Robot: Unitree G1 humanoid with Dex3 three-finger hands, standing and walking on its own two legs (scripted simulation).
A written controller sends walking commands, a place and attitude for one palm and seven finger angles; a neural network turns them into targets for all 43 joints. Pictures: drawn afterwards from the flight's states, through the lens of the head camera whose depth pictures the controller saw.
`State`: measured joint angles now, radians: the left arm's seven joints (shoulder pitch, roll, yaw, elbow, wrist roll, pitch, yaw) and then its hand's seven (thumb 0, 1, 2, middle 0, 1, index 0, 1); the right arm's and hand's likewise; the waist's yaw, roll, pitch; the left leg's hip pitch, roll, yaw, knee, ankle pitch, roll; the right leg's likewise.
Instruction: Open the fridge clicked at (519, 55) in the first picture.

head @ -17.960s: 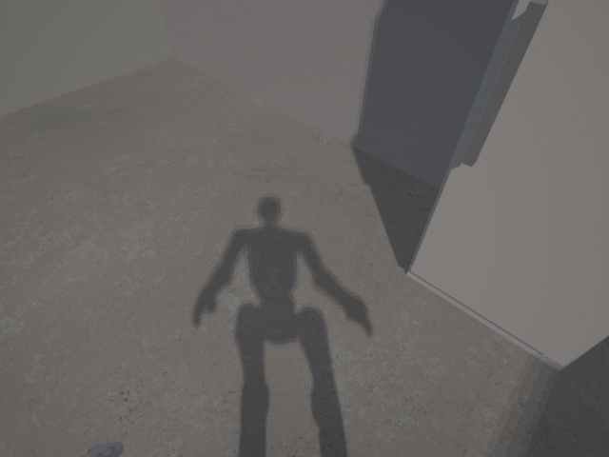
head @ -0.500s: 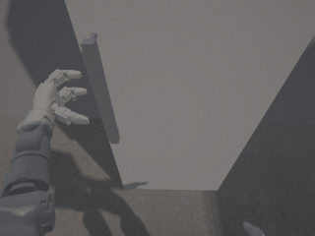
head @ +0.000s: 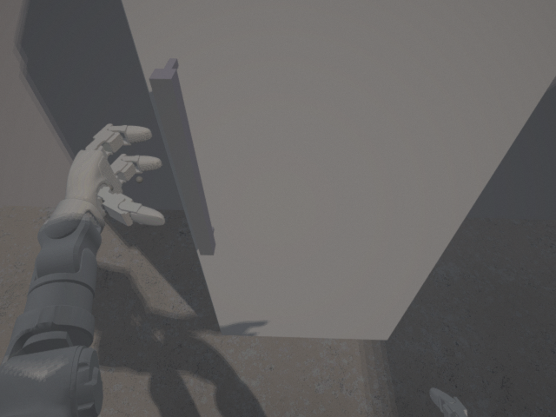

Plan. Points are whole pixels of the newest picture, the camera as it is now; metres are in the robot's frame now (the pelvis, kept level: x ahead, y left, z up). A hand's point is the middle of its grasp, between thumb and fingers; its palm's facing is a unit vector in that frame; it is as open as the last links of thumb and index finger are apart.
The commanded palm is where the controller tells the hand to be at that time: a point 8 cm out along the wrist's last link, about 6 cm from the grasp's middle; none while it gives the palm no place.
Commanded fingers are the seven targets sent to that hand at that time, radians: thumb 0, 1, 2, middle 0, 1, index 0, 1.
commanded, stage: move the hooked fingers beside the handle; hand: left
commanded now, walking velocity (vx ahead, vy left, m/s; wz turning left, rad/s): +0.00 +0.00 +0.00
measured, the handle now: (193, 174) +0.47 +0.16 +0.09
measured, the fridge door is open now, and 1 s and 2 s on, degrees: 0 0 0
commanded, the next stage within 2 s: feel for the door with the fingertips in 0.32 s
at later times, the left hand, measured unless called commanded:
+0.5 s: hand (140, 178) +0.41 +0.22 +0.15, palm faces +0.00 -1.00 +0.00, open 14.0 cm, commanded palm +0.38 +0.26 +0.14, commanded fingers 0.00 -0.50 0.30 -0.30 -1.20 -0.30 -1.20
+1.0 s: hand (160, 182) +0.40 +0.19 +0.15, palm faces +0.03 -1.00 +0.00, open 14.0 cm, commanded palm +0.38 +0.24 +0.14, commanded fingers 0.00 -0.50 0.30 -0.30 -1.20 -0.30 -1.20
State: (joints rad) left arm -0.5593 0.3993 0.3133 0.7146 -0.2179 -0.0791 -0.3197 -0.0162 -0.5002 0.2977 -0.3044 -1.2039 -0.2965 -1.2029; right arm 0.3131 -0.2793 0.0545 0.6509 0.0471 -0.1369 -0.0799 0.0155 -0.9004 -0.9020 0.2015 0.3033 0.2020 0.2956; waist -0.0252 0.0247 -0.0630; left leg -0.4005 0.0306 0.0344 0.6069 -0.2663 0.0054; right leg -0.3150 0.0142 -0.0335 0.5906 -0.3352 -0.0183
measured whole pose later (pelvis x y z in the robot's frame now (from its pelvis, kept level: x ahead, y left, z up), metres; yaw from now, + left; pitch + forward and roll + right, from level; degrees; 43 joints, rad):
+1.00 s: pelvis +0.00 +0.00 +0.00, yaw +0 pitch +3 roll -1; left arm -0.56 0.32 0.25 0.67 -0.18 -0.05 -0.20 -0.02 -0.50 0.30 -0.30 -1.21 -0.30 -1.20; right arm 0.27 -0.25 0.07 0.65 0.04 -0.12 -0.08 0.01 -0.90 -0.90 0.20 0.30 0.20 0.30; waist -0.02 0.02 -0.06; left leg -0.38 0.03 0.03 0.60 -0.26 0.01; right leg -0.30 0.01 -0.03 0.58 -0.33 -0.02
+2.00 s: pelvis +0.00 +0.01 +0.00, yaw +0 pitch +5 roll -1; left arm -0.65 0.34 0.26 0.81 -0.18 -0.11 -0.21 -0.02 -0.50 0.30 -0.31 -1.21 -0.30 -1.21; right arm 0.33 -0.26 0.05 0.65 0.04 -0.11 -0.06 0.01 -0.90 -0.90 0.20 0.30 0.20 0.30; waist -0.04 0.02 -0.07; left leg -0.44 0.03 0.04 0.63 -0.28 0.02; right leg -0.35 0.01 -0.02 0.60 -0.34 -0.01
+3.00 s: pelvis +0.00 +0.00 +0.00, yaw +0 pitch +4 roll +0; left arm -0.64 0.24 0.17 0.74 -0.16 -0.10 -0.09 -0.02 -0.50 0.30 -0.30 -1.21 -0.28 -1.21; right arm 0.31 -0.25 0.04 0.69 0.03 -0.10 -0.05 0.01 -0.90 -0.90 0.20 0.30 0.20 0.30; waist -0.02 0.03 -0.06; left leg -0.40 0.03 0.03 0.59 -0.26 0.00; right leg -0.31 0.02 -0.03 0.58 -0.33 -0.02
